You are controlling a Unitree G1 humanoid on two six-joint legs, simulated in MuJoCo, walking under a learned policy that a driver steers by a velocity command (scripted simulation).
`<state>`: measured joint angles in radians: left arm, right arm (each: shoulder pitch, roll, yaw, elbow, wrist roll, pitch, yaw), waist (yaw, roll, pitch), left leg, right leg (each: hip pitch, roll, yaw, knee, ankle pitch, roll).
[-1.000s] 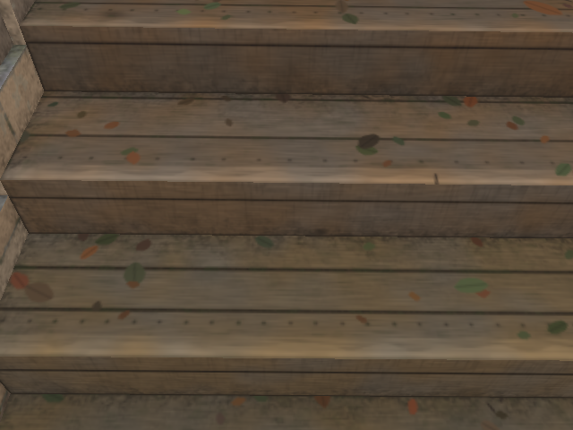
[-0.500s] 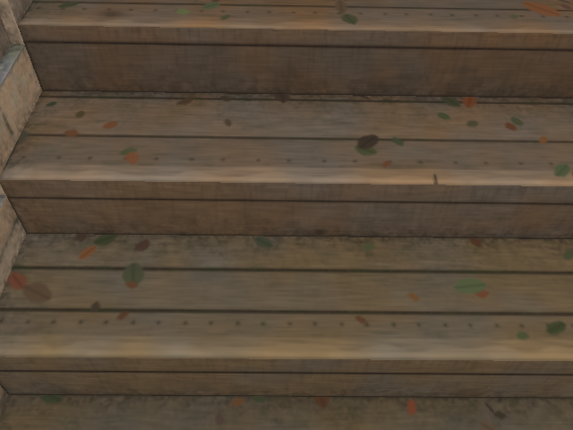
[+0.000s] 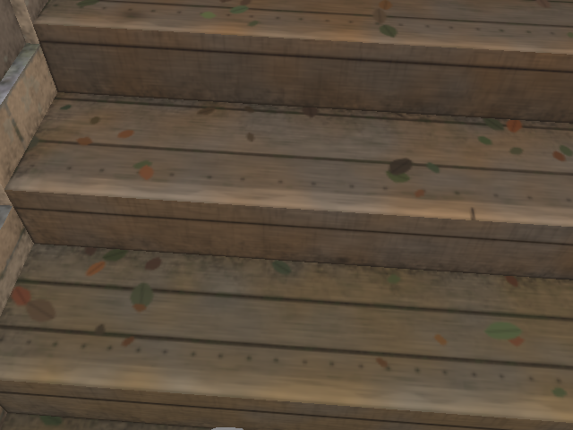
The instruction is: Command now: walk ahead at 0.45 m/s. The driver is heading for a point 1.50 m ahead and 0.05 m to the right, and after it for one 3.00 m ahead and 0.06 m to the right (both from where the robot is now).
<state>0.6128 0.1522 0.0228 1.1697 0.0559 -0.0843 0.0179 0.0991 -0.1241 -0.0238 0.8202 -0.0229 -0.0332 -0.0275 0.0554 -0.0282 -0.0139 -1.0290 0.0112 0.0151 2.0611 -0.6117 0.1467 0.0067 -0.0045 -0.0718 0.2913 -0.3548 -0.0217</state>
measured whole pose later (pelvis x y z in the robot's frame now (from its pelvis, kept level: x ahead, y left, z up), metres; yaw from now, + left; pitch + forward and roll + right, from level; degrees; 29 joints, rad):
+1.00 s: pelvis +0.58 +0.05 +0.32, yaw +0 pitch +3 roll -1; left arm 0.49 0.15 0.02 1.17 0.02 -0.13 -0.01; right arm 0.05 -0.06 0.02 0.64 -0.01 -0.06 -0.04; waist -0.01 0.03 -0.05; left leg -1.27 0.00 -0.05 2.06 -0.29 0.16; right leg -0.21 0.06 -0.14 0.50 -0.35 -0.08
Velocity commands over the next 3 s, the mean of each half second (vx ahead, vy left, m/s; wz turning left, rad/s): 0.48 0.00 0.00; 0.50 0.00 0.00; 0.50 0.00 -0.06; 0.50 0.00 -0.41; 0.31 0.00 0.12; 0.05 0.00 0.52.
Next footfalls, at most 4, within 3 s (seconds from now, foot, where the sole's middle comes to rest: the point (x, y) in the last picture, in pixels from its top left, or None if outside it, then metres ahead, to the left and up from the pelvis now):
0.16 left None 0.29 0.14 -0.61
0.68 right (320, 331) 0.56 -0.01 -0.44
1.16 left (247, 151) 0.87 0.15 -0.28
1.66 right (339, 7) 1.14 -0.02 -0.12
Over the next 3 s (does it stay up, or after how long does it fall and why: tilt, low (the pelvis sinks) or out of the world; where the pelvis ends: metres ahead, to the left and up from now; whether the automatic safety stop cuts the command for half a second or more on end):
stays up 1.54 -0.17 0.91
